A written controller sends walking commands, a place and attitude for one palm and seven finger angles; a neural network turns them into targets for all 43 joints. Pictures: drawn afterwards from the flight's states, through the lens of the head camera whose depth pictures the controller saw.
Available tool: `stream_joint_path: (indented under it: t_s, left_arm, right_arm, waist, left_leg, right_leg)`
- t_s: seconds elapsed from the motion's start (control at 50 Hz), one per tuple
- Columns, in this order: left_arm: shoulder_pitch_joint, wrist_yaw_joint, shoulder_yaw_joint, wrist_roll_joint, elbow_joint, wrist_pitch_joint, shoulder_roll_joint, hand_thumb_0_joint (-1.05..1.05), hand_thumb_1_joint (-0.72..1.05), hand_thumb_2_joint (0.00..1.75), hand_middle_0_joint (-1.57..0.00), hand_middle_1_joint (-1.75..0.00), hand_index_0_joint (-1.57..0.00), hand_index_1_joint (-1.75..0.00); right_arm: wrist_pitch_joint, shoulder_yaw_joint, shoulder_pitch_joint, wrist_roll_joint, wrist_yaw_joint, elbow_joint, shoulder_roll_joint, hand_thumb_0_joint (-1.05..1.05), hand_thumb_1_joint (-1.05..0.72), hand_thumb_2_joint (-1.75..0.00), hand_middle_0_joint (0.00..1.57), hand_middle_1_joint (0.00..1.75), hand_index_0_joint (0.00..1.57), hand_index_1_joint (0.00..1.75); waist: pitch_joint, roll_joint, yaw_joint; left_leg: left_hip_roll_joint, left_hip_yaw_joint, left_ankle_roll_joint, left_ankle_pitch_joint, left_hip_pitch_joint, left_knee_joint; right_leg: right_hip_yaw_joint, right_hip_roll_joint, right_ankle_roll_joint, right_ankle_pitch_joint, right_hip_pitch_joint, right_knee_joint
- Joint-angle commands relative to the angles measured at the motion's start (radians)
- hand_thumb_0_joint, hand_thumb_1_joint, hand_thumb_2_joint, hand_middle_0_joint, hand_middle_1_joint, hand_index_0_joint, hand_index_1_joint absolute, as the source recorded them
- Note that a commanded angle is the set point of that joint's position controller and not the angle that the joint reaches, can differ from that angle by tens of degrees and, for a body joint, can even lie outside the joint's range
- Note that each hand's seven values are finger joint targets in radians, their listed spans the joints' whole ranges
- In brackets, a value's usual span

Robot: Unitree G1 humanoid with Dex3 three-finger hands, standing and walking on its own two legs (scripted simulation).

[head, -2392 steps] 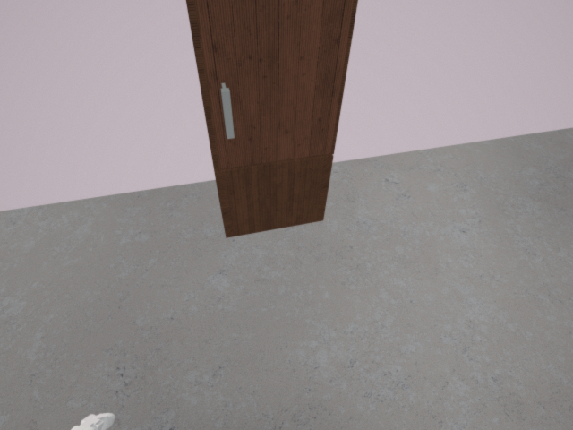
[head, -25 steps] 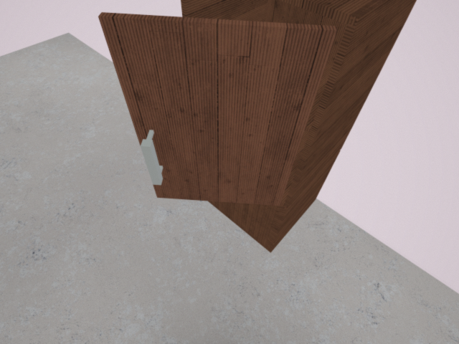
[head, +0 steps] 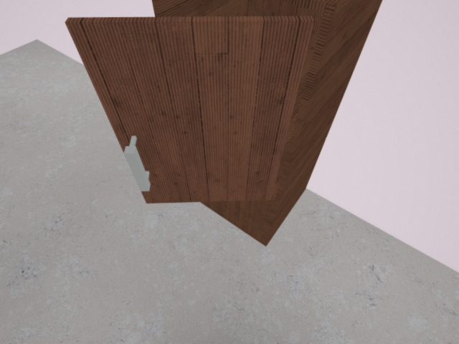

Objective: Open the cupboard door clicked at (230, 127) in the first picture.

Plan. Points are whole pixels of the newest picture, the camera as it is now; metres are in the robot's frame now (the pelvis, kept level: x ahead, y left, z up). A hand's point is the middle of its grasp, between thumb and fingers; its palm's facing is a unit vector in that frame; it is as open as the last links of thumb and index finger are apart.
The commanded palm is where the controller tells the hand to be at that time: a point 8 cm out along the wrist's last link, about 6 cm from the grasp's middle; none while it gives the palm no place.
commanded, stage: come to a stop and stand still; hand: left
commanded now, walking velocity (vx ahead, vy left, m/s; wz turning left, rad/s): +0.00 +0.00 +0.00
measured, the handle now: (139, 164) +0.54 +0.25 -0.10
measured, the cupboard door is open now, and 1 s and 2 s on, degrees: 39 39 39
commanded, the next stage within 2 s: look again from close up in 1.86 s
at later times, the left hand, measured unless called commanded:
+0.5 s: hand out of the picture +0.01 +0.19 -0.17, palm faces +0.07 -0.98 -0.21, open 7.4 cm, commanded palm none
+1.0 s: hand out of the picture -0.07 +0.22 -0.18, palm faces +0.04 -0.99 -0.16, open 7.4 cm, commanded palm none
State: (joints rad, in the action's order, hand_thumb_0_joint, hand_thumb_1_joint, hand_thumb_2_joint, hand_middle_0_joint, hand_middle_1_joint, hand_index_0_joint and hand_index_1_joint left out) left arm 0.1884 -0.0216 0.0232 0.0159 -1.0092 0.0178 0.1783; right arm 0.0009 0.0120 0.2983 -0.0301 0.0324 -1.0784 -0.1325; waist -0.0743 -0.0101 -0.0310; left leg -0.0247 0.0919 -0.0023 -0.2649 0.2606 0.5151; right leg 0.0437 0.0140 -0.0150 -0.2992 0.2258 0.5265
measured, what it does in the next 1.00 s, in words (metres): shifts its weight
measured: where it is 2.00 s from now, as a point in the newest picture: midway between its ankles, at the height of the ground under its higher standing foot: outside the picture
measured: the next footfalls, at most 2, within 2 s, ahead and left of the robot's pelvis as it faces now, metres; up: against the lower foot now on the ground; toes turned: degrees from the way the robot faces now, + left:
none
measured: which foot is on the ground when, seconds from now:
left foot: down 0.00-1.00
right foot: down 0.00-1.00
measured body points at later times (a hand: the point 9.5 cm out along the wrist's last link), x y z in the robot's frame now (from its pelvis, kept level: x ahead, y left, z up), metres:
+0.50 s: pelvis +0.00 +0.01 +0.00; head -0.01 +0.02 +0.45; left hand +0.01 +0.25 -0.16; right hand +0.11 -0.24 -0.13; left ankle +0.00 +0.11 -0.73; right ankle -0.02 -0.10 -0.73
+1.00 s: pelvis -0.04 +0.06 +0.01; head -0.05 +0.07 +0.46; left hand -0.07 +0.27 -0.16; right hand -0.05 -0.18 -0.14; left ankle +0.00 +0.11 -0.73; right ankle -0.02 -0.10 -0.73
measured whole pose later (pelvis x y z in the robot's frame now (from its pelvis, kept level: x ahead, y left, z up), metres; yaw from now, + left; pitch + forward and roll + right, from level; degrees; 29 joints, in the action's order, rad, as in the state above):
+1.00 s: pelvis -0.04 +0.06 +0.01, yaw +1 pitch -3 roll -1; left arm 0.36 -0.04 -0.01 0.02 -1.09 0.01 0.17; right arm -0.01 0.01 0.31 -0.02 0.01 -1.13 -0.16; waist -0.02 -0.03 0.00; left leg 0.05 0.09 -0.09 -0.16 0.22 0.42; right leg 0.04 0.07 0.05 -0.20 0.17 0.42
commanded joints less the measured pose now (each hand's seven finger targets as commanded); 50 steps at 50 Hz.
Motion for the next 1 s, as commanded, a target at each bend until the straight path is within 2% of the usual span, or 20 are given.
stream_joint_path:
  t_s: [0.0,0.02,0.04,0.06,0.1,0.12,0.14,0.16,0.2,0.22,0.26,0.3,0.34,0.42,0.5,0.52,0.66,0.8,0.88,0.98]
  left_arm:
    - [0.101,-0.013,0.005,0.007,0.080,-0.017,0.120,0.00,0.90,0.90,-0.20,-0.30,-0.20,-0.30]
    - [0.103,-0.016,0.014,0.006,0.094,-0.022,0.122,0.00,0.90,0.90,-0.20,-0.30,-0.20,-0.30]
    - [0.120,-0.017,0.012,0.004,0.087,-0.031,0.127,0.00,0.90,0.90,-0.20,-0.30,-0.20,-0.30]
    - [0.132,-0.021,0.018,0.006,0.081,-0.038,0.134,0.00,0.90,0.90,-0.20,-0.30,-0.20,-0.30]
    - [0.150,-0.024,0.028,0.009,0.086,-0.045,0.152,0.00,0.90,0.90,-0.20,-0.30,-0.20,-0.30]
    - [0.149,-0.026,0.031,0.008,0.090,-0.046,0.158,0.00,0.90,0.90,-0.20,-0.30,-0.20,-0.30]
    - [0.165,-0.029,0.025,0.008,0.088,-0.049,0.143,0.00,0.90,0.90,-0.20,-0.30,-0.20,-0.30]
    - [0.159,-0.030,0.027,0.008,0.092,-0.047,0.156,0.00,0.90,0.90,-0.20,-0.30,-0.20,-0.30]
    - [0.130,-0.029,0.028,0.009,0.100,-0.043,0.163,0.00,0.90,0.90,-0.20,-0.30,-0.20,-0.30]
    - [0.119,-0.028,0.028,0.009,0.103,-0.042,0.165,0.00,0.90,0.90,-0.20,-0.30,-0.20,-0.30]
    - [0.115,-0.027,0.021,0.006,0.097,-0.043,0.158,0.00,0.90,0.90,-0.20,-0.30,-0.20,-0.30]
    - [0.125,-0.023,0.020,0.002,0.085,-0.041,0.156,0.00,0.90,0.90,-0.20,-0.30,-0.20,-0.30]
    - [0.150,-0.022,0.015,0.003,0.069,-0.041,0.148,0.00,0.90,0.90,-0.20,-0.30,-0.20,-0.30]
    - [0.146,-0.017,0.008,0.002,0.052,-0.041,0.148,0.00,0.90,0.90,-0.20,-0.30,-0.20,-0.30]
    - [0.140,-0.013,-0.001,0.003,0.037,-0.039,0.145,0.00,0.90,0.90,-0.20,-0.30,-0.20,-0.30]
    - [0.142,-0.013,-0.002,0.003,0.031,-0.039,0.142,0.00,0.90,0.90,-0.20,-0.30,-0.20,-0.30]
    - [0.164,-0.015,-0.011,0.002,0.002,-0.036,0.128,0.00,0.90,0.90,-0.20,-0.30,-0.20,-0.30]
    - [0.203,-0.020,-0.017,0.006,-0.025,-0.026,0.097,0.00,0.90,0.90,-0.20,-0.30,-0.20,-0.30]
    - [0.228,-0.022,-0.016,0.009,-0.039,-0.024,0.080,0.00,0.90,0.90,-0.20,-0.30,-0.20,-0.30]
    - [0.256,-0.024,-0.016,0.012,-0.054,-0.022,0.057,0.00,0.90,0.90,-0.20,-0.30,-0.20,-0.30]
  right_arm:
    - [0.026,0.036,0.006,-0.002,0.009,0.113,-0.138,0.00,-0.90,-0.90,0.20,0.30,0.20,0.30]
    - [0.022,0.036,0.026,-0.003,0.011,0.115,-0.124,0.00,-0.90,-0.90,0.20,0.30,0.20,0.30]
    - [0.018,0.023,0.021,-0.005,0.006,0.118,-0.094,0.00,-0.90,-0.90,0.20,0.30,0.20,0.30]
    - [0.018,0.026,0.005,-0.001,0.006,0.123,-0.093,0.00,-0.90,-0.90,0.20,0.30,0.20,0.30]
    - [0.015,0.033,-0.013,0.008,0.010,0.134,-0.108,0.00,-0.90,-0.90,0.20,0.30,0.20,0.30]
    - [0.012,0.036,-0.014,0.009,0.012,0.135,-0.111,0.00,-0.90,-0.90,0.20,0.30,0.20,0.30]
    - [0.008,0.028,-0.021,0.009,0.007,0.134,-0.089,0.00,-0.90,-0.90,0.20,0.30,0.20,0.30]
    - [0.004,0.033,-0.026,0.012,0.009,0.138,-0.105,0.00,-0.90,-0.90,0.20,0.30,0.20,0.30]
    - [-0.002,0.039,-0.036,0.013,0.010,0.139,-0.126,0.00,-0.90,-0.90,0.20,0.30,0.20,0.30]
    - [-0.001,0.040,-0.030,0.013,0.009,0.135,-0.129,0.00,-0.90,-0.90,0.20,0.30,0.20,0.30]
    - [0.007,0.036,-0.024,0.013,0.004,0.119,-0.137,0.00,-0.90,-0.90,0.20,0.30,0.20,0.30]
    - [0.012,0.037,-0.045,0.012,0.004,0.111,-0.166,0.00,-0.90,-0.90,0.20,0.30,0.20,0.30]
    - [0.015,0.033,-0.071,0.014,0.004,0.112,-0.170,0.00,-0.90,-0.90,0.20,0.30,0.20,0.30]
    - [0.017,0.030,-0.101,0.013,0.003,0.112,-0.195,0.00,-0.90,-0.90,0.20,0.30,0.20,0.30]
    - [0.020,0.025,-0.119,0.013,-0.004,0.102,-0.201,0.00,-0.90,-0.90,0.20,0.30,0.20,0.30]
    - [0.021,0.024,-0.122,0.013,-0.005,0.099,-0.202,0.00,-0.90,-0.90,0.20,0.30,0.20,0.30]
    - [0.022,0.016,-0.092,0.016,-0.012,0.062,-0.190,0.00,-0.90,-0.90,0.20,0.30,0.20,0.30]
    - [0.016,0.017,-0.044,0.017,-0.017,0.030,-0.174,0.00,-0.90,-0.90,0.20,0.30,0.20,0.30]
    - [0.015,0.021,-0.018,0.018,-0.017,0.016,-0.164,0.00,-0.90,-0.90,0.20,0.30,0.20,0.30]
    - [0.009,0.028,0.014,0.019,-0.015,0.003,-0.152,0.00,-0.90,-0.90,0.20,0.30,0.20,0.30]
  waist:
    - [0.160,-0.075,0.021]
    - [0.136,-0.125,0.017]
    - [0.115,-0.170,0.027]
    - [0.091,-0.147,0.032]
    - [0.087,-0.064,0.035]
    - [0.100,-0.044,0.034]
    - [0.100,-0.052,0.041]
    - [0.076,-0.065,0.035]
    - [0.036,-0.052,0.021]
    - [0.030,-0.050,0.015]
    - [0.022,-0.007,0.008]
    - [0.058,0.052,0.019]
    - [0.075,0.059,0.030]
    - [0.083,0.024,0.029]
    - [0.034,0.012,0.034]
    - [0.028,0.025,0.034]
    - [0.026,0.002,0.039]
    - [-0.020,0.023,0.042]
    - [-0.011,0.035,0.045]
    - [-0.035,0.040,0.043]
  left_leg:
    - [-0.060,-0.095,-0.019,0.124,0.009,0.037]
    - [-0.036,-0.066,-0.014,0.094,0.050,0.083]
    - [-0.017,-0.047,-0.010,0.027,0.082,0.104]
    - [-0.018,-0.057,-0.011,-0.025,0.115,0.139]
    - [-0.029,-0.064,-0.012,-0.075,0.149,0.177]
    - [-0.031,-0.065,-0.012,-0.081,0.147,0.179]
    - [-0.022,-0.052,-0.008,-0.089,0.148,0.178]
    - [-0.029,-0.060,-0.012,-0.090,0.137,0.186]
    - [-0.035,-0.070,-0.016,-0.060,0.087,0.154]
    - [-0.034,-0.068,-0.016,-0.019,0.055,0.115]
    - [-0.046,-0.077,-0.021,0.166,-0.040,0.030]
    - [-0.077,-0.097,-0.028,0.331,-0.092,0.009]
    - [-0.085,-0.099,-0.032,0.366,-0.103,0.000]
    - [-0.091,-0.119,-0.034,0.291,-0.097,-0.049]
    - [-0.088,-0.136,-0.039,0.191,-0.066,-0.108]
    - [-0.086,-0.142,-0.040,0.176,-0.063,-0.122]
    - [-0.083,-0.161,-0.042,0.087,-0.037,-0.183]
    - [-0.088,-0.198,-0.041,-0.109,0.041,-0.273]
    - [-0.093,-0.211,-0.044,-0.146,0.053,-0.298]
    - [-0.096,-0.223,-0.046,-0.218,0.082,-0.319]
  right_leg:
    - [-0.110,0.102,-0.048,0.128,-0.034,-0.110]
    - [-0.150,0.133,-0.067,0.170,-0.039,-0.141]
    - [-0.182,0.166,-0.077,0.290,-0.066,-0.155]
    - [-0.186,0.190,-0.088,0.445,-0.083,-0.142]
    - [-0.190,0.209,-0.108,0.669,-0.134,-0.096]
    - [-0.186,0.210,-0.116,0.708,-0.153,-0.084]
    - [-0.186,0.205,-0.100,0.778,-0.176,-0.081]
    - [-0.183,0.207,-0.100,0.761,-0.149,-0.087]
    - [-0.173,0.192,-0.108,0.619,-0.071,-0.113]
    - [-0.159,0.176,-0.098,0.576,-0.051,-0.115]
    - [-0.121,0.132,-0.056,0.530,-0.004,-0.098]
    - [-0.086,0.097,-0.019,0.466,-0.010,-0.082]
    - [-0.086,0.095,-0.001,0.445,-0.037,-0.103]
    - [-0.086,0.094,-0.011,0.333,-0.047,-0.126]
    - [-0.087,0.090,-0.008,0.187,-0.028,-0.168]
    - [-0.088,0.092,-0.008,0.167,-0.025,-0.175]
    - [-0.074,0.097,0.004,0.101,-0.046,-0.193]
    - [-0.058,0.091,0.011,0.054,-0.047,-0.175]
    - [-0.045,0.089,0.014,0.060,-0.059,-0.160]
    - [-0.039,0.081,0.017,0.029,-0.040,-0.150]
